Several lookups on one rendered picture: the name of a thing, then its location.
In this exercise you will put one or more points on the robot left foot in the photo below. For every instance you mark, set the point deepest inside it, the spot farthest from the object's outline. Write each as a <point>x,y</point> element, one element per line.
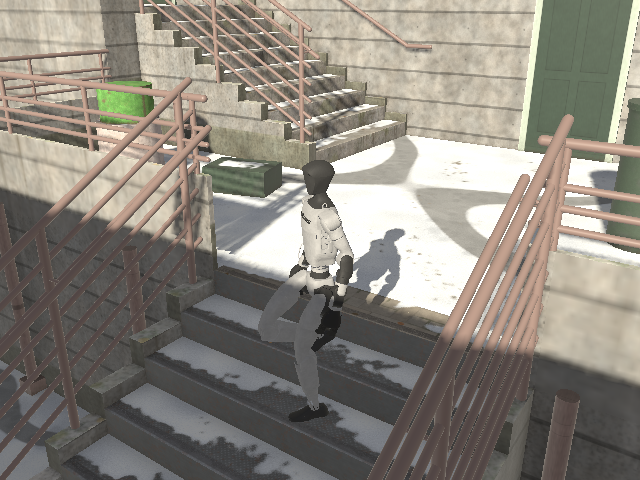
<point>306,414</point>

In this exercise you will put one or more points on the right robot hand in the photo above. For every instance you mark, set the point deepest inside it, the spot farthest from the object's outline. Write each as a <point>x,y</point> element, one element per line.
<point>294,270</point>

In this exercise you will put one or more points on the left robot forearm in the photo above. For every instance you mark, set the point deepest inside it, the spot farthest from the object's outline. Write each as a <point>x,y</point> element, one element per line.
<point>339,290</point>

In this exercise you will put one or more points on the left robot hand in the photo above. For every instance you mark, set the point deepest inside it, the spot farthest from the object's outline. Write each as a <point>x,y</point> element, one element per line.
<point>331,319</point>

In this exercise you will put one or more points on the right robot forearm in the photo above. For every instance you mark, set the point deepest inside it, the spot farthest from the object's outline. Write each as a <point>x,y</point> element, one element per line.
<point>302,261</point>

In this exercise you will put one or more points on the robot left shin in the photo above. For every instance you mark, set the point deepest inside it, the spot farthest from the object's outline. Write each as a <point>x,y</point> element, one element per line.
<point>309,380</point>

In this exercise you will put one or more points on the robot left upper arm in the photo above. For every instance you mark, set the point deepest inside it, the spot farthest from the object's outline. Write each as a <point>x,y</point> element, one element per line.
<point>332,225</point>

